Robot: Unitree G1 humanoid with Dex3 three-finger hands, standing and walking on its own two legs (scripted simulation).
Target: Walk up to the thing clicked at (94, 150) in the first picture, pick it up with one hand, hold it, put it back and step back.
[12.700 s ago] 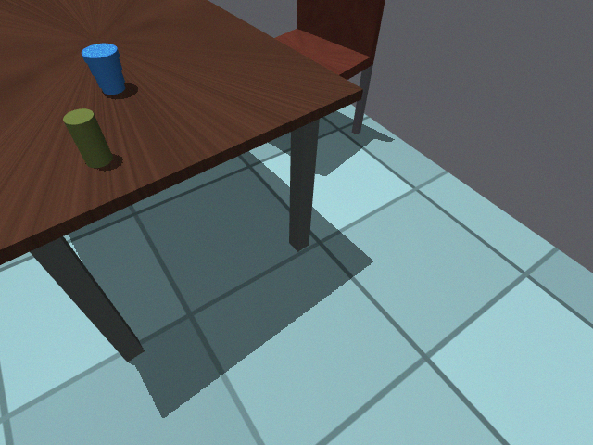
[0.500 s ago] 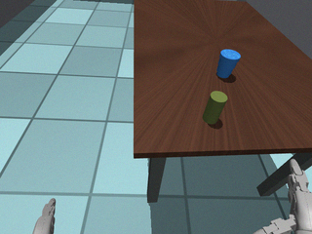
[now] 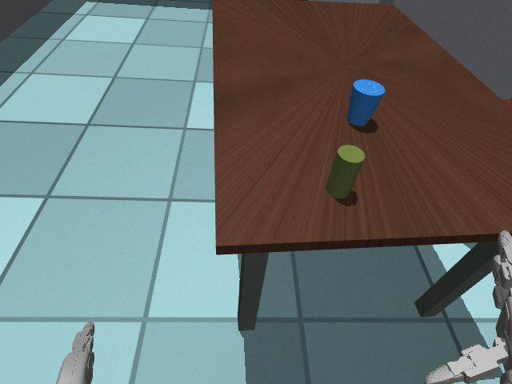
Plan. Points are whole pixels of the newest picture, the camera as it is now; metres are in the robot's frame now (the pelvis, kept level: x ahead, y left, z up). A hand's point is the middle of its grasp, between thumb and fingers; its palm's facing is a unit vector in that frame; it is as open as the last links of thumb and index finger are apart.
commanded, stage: rise first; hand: right
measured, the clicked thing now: (344, 172) +0.52 -0.21 +0.02
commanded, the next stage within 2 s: go down in 0.32 s
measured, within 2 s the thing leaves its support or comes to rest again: neither
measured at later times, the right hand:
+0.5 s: hand (478, 307) +0.19 -0.27 +0.12, palm faces +0.38 +0.82 -0.43, open 17.6 cm
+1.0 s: hand (489, 223) +0.29 -0.33 +0.14, palm faces +0.24 +0.96 -0.16, open 17.5 cm
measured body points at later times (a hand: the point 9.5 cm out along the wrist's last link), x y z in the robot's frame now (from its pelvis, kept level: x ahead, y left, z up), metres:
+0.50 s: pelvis +0.00 +0.00 +0.00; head +0.00 +0.02 +0.45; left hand +0.16 +0.26 -0.09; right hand +0.16 -0.31 +0.14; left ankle +0.04 +0.14 -0.74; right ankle -0.02 -0.14 -0.74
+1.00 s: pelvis +0.00 +0.00 +0.00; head -0.01 +0.01 +0.45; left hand +0.16 +0.25 -0.09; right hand +0.28 -0.38 +0.15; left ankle +0.04 +0.13 -0.74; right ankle -0.02 -0.14 -0.74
